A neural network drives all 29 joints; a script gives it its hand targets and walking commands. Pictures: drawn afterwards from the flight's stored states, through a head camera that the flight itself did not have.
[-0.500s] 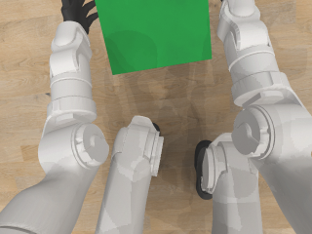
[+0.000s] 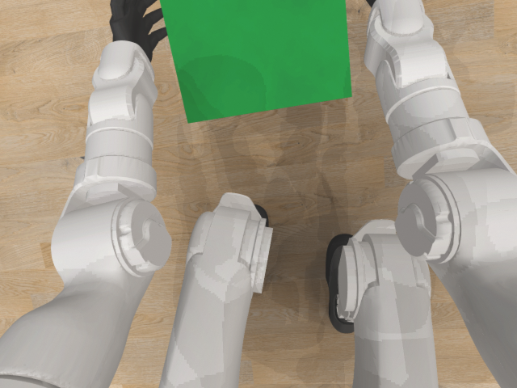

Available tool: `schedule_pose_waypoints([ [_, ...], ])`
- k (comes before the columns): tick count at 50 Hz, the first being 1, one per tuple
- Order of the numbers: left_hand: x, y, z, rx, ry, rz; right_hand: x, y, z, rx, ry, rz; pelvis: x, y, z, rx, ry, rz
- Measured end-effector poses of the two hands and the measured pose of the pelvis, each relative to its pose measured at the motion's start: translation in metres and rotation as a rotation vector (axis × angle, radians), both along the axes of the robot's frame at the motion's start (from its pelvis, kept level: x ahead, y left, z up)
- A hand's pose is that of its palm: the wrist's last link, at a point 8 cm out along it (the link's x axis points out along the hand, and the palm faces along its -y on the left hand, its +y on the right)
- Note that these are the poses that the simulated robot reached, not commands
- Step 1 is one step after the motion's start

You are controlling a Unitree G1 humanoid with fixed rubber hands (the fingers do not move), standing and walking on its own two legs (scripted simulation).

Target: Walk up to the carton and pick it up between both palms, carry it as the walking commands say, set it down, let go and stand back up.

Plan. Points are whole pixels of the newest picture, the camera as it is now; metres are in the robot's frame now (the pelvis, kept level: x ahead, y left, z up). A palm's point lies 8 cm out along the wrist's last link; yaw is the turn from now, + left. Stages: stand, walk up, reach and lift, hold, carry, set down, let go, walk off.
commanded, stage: set down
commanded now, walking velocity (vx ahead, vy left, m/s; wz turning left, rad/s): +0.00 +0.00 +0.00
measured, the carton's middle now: (262, 31) +0.55 +0.12 -0.24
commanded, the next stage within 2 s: let go in 1.64 s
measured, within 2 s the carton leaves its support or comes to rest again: rests again in 0.12 s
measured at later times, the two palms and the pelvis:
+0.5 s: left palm (97, 52) +0.47 +0.30 -0.13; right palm (405, 12) +0.55 -0.05 -0.14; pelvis -0.02 +0.01 +0.00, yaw +1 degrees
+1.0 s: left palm (14, 35) +0.46 +0.30 -0.02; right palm out of the picture +0.55 -0.05 -0.02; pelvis -0.03 +0.01 +0.11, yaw +0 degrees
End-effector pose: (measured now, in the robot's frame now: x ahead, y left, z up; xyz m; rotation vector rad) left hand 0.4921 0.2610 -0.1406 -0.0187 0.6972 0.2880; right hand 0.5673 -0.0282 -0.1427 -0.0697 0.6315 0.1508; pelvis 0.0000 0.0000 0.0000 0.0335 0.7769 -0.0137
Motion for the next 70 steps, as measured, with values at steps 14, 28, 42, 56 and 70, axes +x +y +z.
schedule_pose_waypoints([
  [14,-0.042,0.029,-0.029,0.045,0.073,0.086,-0.038,-0.028,-0.037,-0.075,0.071,0.011,-0.014,0.004,0.0,-0.009,-0.089,0.004],
  [28,-0.024,0.04,0.018,0.014,-0.021,0.088,-0.022,-0.023,0.009,-0.09,0.022,0.001,-0.018,0.012,0.008,-0.027,-0.078,0.034],
  [42,-0.034,0.046,0.08,0.03,-0.09,0.071,-0.014,-0.021,0.08,-0.082,-0.033,-0.018,-0.031,0.01,0.079,-0.055,-0.259,0.048],
  [56,-0.035,0.05,0.167,0.039,-0.081,0.084,-0.016,-0.025,0.166,-0.088,-0.024,-0.012,-0.034,0.005,0.14,-0.049,-0.294,0.052],
  [70,-0.036,0.051,0.261,0.026,-0.076,0.074,-0.011,-0.02,0.263,-0.103,-0.015,0.005,-0.027,0.005,0.212,-0.045,-0.263,0.068],
])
